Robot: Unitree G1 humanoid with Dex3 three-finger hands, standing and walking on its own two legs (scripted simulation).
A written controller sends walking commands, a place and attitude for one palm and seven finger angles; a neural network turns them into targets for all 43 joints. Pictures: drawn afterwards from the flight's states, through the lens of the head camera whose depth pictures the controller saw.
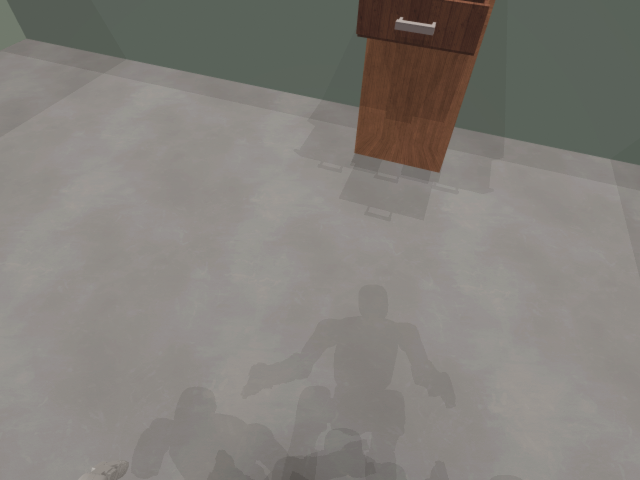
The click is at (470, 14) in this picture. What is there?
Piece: drawer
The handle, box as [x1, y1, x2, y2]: [394, 17, 435, 34]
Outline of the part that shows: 395,22 395,29 426,34 432,34 435,25 435,22 433,22 431,25 403,20 402,17 397,19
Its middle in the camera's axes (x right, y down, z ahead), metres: +0.30 -0.69 +1.24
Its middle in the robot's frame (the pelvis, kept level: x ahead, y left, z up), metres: +1.41 -0.24 +0.01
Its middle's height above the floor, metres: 0.78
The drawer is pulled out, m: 0.30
